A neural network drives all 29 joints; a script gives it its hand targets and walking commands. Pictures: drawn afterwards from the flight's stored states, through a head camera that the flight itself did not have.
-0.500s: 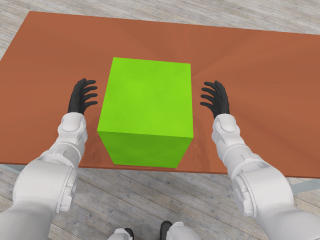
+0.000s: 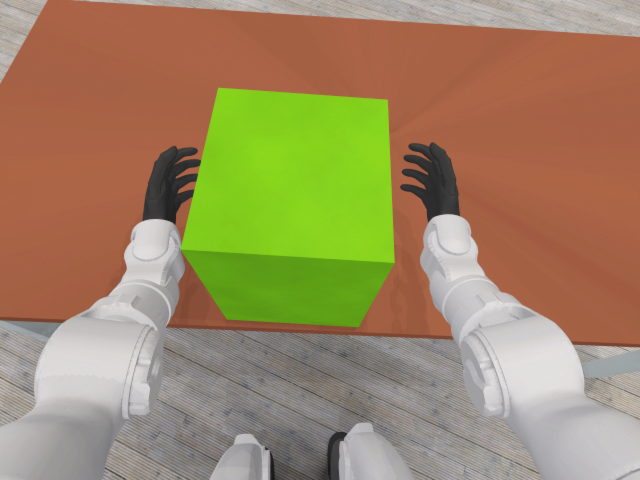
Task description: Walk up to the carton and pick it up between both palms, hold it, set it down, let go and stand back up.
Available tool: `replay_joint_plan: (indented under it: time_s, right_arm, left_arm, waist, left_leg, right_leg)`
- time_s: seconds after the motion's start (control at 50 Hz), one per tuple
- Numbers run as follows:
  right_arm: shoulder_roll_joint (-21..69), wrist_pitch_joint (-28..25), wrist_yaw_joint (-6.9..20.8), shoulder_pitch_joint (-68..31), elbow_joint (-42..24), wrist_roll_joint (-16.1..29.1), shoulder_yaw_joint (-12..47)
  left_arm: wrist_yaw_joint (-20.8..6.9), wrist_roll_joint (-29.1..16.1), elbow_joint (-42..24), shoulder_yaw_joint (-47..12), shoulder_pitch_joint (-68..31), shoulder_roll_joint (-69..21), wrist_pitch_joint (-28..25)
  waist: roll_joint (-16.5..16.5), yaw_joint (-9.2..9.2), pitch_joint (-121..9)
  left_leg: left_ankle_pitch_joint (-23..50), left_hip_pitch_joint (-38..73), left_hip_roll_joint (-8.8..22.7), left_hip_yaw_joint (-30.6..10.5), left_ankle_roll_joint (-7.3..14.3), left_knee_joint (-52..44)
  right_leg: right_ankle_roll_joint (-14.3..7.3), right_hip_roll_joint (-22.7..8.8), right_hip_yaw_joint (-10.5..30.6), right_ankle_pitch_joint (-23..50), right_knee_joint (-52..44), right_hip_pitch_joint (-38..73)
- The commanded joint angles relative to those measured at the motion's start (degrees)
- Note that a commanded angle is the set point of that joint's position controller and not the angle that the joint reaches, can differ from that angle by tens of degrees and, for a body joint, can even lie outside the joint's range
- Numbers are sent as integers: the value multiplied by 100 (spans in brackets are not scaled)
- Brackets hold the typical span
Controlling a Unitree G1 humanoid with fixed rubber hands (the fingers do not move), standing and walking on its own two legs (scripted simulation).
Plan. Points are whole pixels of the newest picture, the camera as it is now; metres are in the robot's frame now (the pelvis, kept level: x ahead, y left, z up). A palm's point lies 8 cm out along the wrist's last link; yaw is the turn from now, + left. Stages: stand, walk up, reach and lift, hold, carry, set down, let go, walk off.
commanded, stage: reach and lift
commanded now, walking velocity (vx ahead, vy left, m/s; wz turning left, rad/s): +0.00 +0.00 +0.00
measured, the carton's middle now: (297, 223) +0.44 +0.01 -0.01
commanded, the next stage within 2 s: none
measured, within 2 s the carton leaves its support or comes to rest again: neither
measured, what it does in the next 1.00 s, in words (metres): stands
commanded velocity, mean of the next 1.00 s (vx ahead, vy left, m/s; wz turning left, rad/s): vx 0.00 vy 0.00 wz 0.00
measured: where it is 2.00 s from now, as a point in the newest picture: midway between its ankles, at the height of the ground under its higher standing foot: outside the picture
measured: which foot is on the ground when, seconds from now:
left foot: down 0.00-1.00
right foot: down 0.00-1.00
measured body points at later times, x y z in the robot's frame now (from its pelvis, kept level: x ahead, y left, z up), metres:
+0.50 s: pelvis -0.01 +0.02 +0.00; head +0.13 +0.02 +0.43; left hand +0.46 +0.15 +0.01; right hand +0.44 -0.15 +0.01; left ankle +0.01 +0.12 -0.67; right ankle +0.04 -0.09 -0.67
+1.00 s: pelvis +0.02 +0.03 +0.03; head +0.15 +0.03 +0.46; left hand +0.44 +0.15 +0.01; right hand +0.42 -0.15 +0.01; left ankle +0.01 +0.12 -0.67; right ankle +0.04 -0.09 -0.67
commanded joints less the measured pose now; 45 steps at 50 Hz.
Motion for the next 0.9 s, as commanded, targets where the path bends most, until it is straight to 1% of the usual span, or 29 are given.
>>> replay_joint_plan:
  time_s: [0.0, 0.06, 0.08, 0.14, 0.16, 0.18, 0.22, 0.26, 0.3, 0.34, 0.36, 0.38, 0.4, 0.42, 0.44, 0.46, 0.48, 0.54, 0.56, 0.6, 0.64, 0.66, 0.68, 0.72, 0.76, 0.8, 0.88]
  right_arm:
    - [-472, -213, -75, -1992, -638, -62, -105]
    - [-203, -266, -111, -2072, -751, -264, -259]
    - [-265, -289, -115, -2210, -721, -498, -414]
    - [-57, -358, -152, -2311, -743, -874, -728]
    - [46, -372, -155, -2335, -759, -994, -849]
    - [110, -376, -169, -2303, -736, -1135, -971]
    - [225, -362, -208, -2329, -744, -1371, -1167]
    - [346, -329, -215, -2266, -682, -1614, -1401]
    - [650, -309, -184, -2353, -781, -1884, -1569]
    - [1270, -274, -59, -2336, -815, -2286, -1748]
    - [1689, -262, 41, -2337, -795, -2587, -1829]
    - [2237, -274, 170, -2343, -779, -2918, -1923]
    - [3040, -308, 350, -2371, -748, -3284, -1923]
    - [3683, -343, 536, -2367, -694, -3685, -1954]
    - [4034, -385, 687, -2296, -684, -4020, -2005]
    - [4201, -432, 784, -2189, -663, -4245, -2040]
    - [4256, -459, 856, -2071, -585, -4394, -2108]
    - [4230, -510, 937, -1774, -303, -4670, -2269]
    - [4209, -526, 948, -1681, -222, -4733, -2328]
    - [4160, -552, 988, -1622, -195, -4845, -2419]
    - [4168, -593, 995, -1501, -95, -4952, -2468]
    - [4151, -619, 994, -1483, -113, -4969, -2460]
    - [4176, -623, 996, -1427, -32, -4961, -2469]
    - [4164, -663, 1007, -1396, -6, -4939, -2443]
    - [4169, -688, 1011, -1357, 19, -4916, -2416]
    - [4175, -695, 1023, -1288, 16, -4880, -2405]
    - [4199, -753, 1004, -1246, -46, -4802, -2309]
  left_arm:
    - [-61, 151, -710, 44, -2204, 496, -219]
    - [-75, 403, -703, 235, -2203, 277, -249]
    - [-55, 411, -674, 275, -2373, 252, -253]
    - [15, 709, -739, 485, -2516, 63, -279]
    - [44, 841, -815, 560, -2551, -30, -289]
    - [80, 954, -784, 644, -2537, -65, -269]
    - [137, 1211, -779, 854, -2564, -169, -208]
    - [192, 1413, -916, 981, -2592, -288, -155]
    - [199, 1583, -1031, 1035, -2673, -628, -101]
    - [123, 1821, -1105, 1118, -2749, -1132, -97]
    - [46, 1984, -1018, 1114, -2810, -1483, -92]
    - [-61, 2162, -933, 1104, -2823, -1975, -111]
    - [-206, 2353, -836, 1004, -2913, -2689, -177]
    - [-338, 2601, -617, 1004, -2890, -3262, -250]
    - [-421, 2795, -434, 985, -2776, -3630, -325]
    - [-452, 2923, -321, 1010, -2630, -3804, -413]
    - [-444, 3050, -239, 1081, -2507, -3874, -476]
    - [-377, 3273, -172, 1232, -2287, -3891, -585]
    - [-347, 3312, -198, 1264, -2250, -3888, -604]
    - [-289, 3375, -227, 1308, -2145, -3914, -612]
    - [-234, 3392, -317, 1291, -2097, -3938, -651]
    - [-205, 3387, -367, 1271, -2082, -3932, -673]
    - [-191, 3404, -392, 1260, -2073, -3954, -680]
    - [-139, 3433, -378, 1287, -1883, -3987, -676]
    - [-107, 3446, -473, 1245, -1853, -4029, -681]
    - [-88, 3458, -481, 1207, -1691, -4098, -661]
    - [-89, 3454, -516, 1187, -1583, -4152, -668]
  waist:
    - [96, -150, -4682]
    - [65, -112, -4592]
    - [52, -213, -4612]
    - [115, -197, -4682]
    - [155, -170, -4703]
    - [157, -202, -4703]
    - [162, -131, -4590]
    - [262, -135, -4567]
    - [311, -125, -4614]
    - [303, -124, -4535]
    - [329, -125, -4431]
    - [309, -152, -4354]
    - [373, -145, -4262]
    - [401, -101, -4052]
    - [446, -95, -3933]
    - [421, -97, -3882]
    - [465, -91, -3786]
    - [407, -150, -3564]
    - [379, -188, -3461]
    - [371, -198, -3272]
    - [279, -222, -3206]
    - [229, -216, -3135]
    - [262, -241, -3090]
    - [252, -190, -3071]
    - [264, -185, -3058]
    - [243, -174, -3021]
    - [251, -166, -2998]
  left_leg:
    - [2602, 1873, -227, 218, -368, -7]
    - [2527, 1661, -232, 206, -340, -7]
    - [2407, 1621, -216, 204, -320, -25]
    - [2313, 1623, -233, 242, -326, -6]
    - [2326, 1623, -220, 244, -326, -17]
    - [2292, 1689, -210, 255, -335, -7]
    - [2322, 1683, -209, 258, -305, -4]
    - [2325, 1749, -199, 291, -323, -45]
    - [2325, 1925, -190, 292, -322, -91]
    - [2188, 2075, -193, 276, -299, -142]
    - [2134, 2176, -178, 275, -280, -207]
    - [2091, 2300, -169, 251, -263, -264]
    - [2029, 2369, -161, 237, -245, -323]
    - [2021, 2445, -157, 244, -225, -379]
    - [2029, 2507, -136, 221, -221, -421]
    - [2074, 2608, -115, 210, -217, -435]
    - [2140, 2689, -79, 203, -239, -449]
    - [2233, 2841, 2, 166, -268, -544]
    - [2190, 2869, 25, 152, -273, -591]
    - [2341, 3104, 65, 127, -298, -674]
    - [2495, 3219, 76, 139, -325, -698]
    - [2604, 3291, 75, 146, -325, -731]
    - [2626, 3367, 91, 127, -333, -752]
    - [2724, 3467, 117, 130, -346, -805]
    - [2904, 3574, 129, 136, -375, -808]
    - [2999, 3646, 151, 126, -381, -842]
    - [3169, 3637, 153, 121, -399, -885]
  right_leg:
    - [382, -69, 235, 2387, -334, 2988]
    - [401, -123, 276, 2352, -288, 3069]
    - [432, -95, 262, 2486, -262, 3089]
    - [447, -92, 255, 2517, -237, 3173]
    - [429, -85, 247, 2474, -238, 3173]
    - [414, -60, 237, 2442, -233, 3137]
    - [411, -66, 256, 2427, -238, 3174]
    - [369, -43, 246, 2406, -266, 3237]
    - [308, -18, 201, 2306, -327, 3183]
    - [256, -13, 141, 2079, -389, 3096]
    - [229, -12, 88, 2029, -440, 3054]
    - [217, -11, 41, 1985, -501, 3009]
    - [191, -14, -12, 1930, -544, 2989]
    - [176, -24, -44, 1947, -618, 3054]
    - [145, -27, -86, 1988, -657, 3093]
    - [115, -10, -117, 2075, -694, 3128]
    - [98, 9, -147, 2144, -701, 3148]
    - [61, 30, -190, 2166, -818, 3117]
    - [51, 37, -198, 2071, -852, 3072]
    - [40, 70, -280, 2020, -955, 2933]
    - [45, 96, -319, 2028, -1007, 2868]
    - [62, 103, -341, 2131, -1042, 2875]
    - [53, 99, -332, 2143, -1064, 2861]
    - [40, 118, -349, 2146, -1128, 2891]
    - [46, 128, -364, 2250, -1162, 2880]
    - [44, 129, -362, 2253, -1222, 2887]
    - [64, 106, -336, 2582, -1262, 3124]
